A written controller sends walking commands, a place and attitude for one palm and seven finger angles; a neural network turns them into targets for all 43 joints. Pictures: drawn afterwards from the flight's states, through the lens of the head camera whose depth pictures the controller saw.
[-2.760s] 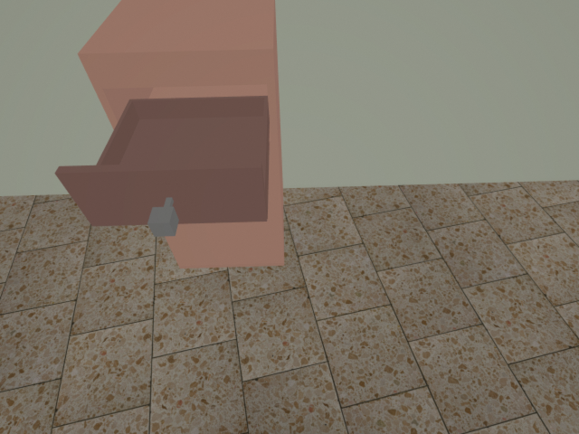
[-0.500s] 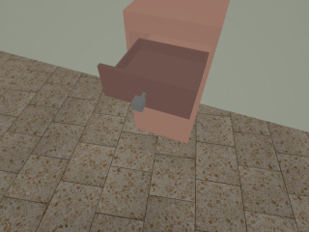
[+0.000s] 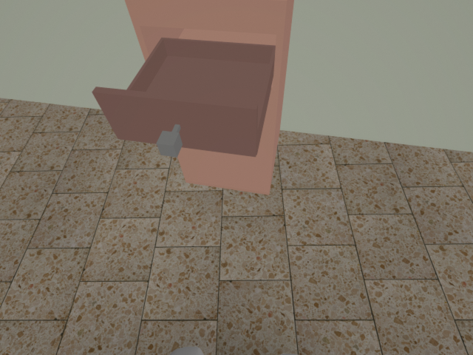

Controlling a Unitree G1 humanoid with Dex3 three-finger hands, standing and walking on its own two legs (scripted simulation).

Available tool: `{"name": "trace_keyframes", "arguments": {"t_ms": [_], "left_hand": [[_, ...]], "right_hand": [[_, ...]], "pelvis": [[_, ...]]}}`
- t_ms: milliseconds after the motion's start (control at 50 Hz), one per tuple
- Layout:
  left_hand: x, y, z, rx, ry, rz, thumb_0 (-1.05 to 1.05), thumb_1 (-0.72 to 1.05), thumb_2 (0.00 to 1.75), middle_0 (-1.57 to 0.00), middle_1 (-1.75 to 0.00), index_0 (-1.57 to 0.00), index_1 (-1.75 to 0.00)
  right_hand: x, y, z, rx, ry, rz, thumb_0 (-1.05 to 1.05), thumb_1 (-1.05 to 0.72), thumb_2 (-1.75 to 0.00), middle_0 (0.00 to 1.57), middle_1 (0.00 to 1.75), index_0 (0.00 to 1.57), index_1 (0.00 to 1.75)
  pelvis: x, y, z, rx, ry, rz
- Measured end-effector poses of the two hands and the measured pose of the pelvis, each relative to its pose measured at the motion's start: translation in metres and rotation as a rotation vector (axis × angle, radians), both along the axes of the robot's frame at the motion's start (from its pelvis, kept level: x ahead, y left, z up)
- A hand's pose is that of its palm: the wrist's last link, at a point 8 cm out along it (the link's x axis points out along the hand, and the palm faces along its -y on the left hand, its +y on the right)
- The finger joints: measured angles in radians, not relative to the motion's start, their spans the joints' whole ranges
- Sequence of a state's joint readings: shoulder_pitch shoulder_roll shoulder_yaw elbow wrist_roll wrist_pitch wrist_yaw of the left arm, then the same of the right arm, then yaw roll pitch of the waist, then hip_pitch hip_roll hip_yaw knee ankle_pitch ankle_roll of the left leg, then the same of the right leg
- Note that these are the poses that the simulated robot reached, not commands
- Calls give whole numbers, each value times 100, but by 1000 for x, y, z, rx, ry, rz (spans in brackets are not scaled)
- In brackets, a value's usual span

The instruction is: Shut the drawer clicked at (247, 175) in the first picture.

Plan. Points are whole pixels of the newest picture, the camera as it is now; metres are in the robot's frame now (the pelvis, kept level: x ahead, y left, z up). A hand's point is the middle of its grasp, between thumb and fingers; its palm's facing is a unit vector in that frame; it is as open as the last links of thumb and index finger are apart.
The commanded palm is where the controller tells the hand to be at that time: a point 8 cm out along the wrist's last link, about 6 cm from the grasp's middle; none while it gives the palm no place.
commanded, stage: turn to face it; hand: left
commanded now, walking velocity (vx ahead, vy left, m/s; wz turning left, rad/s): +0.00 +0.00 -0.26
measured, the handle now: (172, 137) +0.56 +0.20 -0.03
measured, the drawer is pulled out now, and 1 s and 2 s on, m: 0.30 0.30 0.30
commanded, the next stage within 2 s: take the last steps up to it in 0.12 s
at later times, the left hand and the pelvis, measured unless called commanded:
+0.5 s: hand out of the picture +0.05 +0.19 -0.16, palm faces +0.04 -0.98 -0.18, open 7.4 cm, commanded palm none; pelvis +0.04 +0.01 +0.01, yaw -4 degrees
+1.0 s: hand (183, 293) +0.24 +0.14 -0.15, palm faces -0.04 -0.98 -0.22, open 7.2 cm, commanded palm none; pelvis +0.16 -0.04 +0.02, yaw -4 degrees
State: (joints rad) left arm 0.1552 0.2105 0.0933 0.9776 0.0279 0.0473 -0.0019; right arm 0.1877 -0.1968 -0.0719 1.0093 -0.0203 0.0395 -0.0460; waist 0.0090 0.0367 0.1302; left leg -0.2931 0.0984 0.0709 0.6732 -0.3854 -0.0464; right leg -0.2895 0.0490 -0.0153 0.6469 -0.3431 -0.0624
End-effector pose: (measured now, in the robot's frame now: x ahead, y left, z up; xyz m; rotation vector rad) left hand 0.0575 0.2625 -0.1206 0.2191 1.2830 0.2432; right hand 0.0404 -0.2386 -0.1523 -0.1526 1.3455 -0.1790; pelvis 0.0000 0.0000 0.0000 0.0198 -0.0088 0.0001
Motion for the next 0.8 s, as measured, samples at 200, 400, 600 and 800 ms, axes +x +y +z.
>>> {"name": "trace_keyframes", "arguments": {"t_ms": [200, 400, 600, 800], "left_hand": [[-14, -31, 17, -13, 69, -19, 0, 91, 89, -20, -30, -20, -30], [-22, -36, 4, -87, 83, -7, 0, 91, 89, -20, -30, -20, -30], [26, -16, -8, -117, 97, -54, 0, 91, 89, -20, -30, -20, -30], [161, -48, -2, -59, -67, -184, 0, 91, 90, -20, -30, -19, -30]], "right_hand": [[34, -21, 24, 5, -68, -23, 0, -91, -90, 19, 30, 20, 30], [60, -5, 38, 1, -140, 0, 0, -91, -90, 19, 30, 20, 30], [22, 22, 35, -1, -36, -47, 0, -90, -90, 19, 30, 20, 30], [-40, 19, 16, 89, 261, -182, 0, -90, -90, 20, 30, 20, 30]], "pelvis": [[5, -14, 22, 28, 32, -52], [19, -5, 22, -3, 20, -75], [58, 9, 18, -15, 16, -81], [115, -24, 4, 3, 11, -110]]}}
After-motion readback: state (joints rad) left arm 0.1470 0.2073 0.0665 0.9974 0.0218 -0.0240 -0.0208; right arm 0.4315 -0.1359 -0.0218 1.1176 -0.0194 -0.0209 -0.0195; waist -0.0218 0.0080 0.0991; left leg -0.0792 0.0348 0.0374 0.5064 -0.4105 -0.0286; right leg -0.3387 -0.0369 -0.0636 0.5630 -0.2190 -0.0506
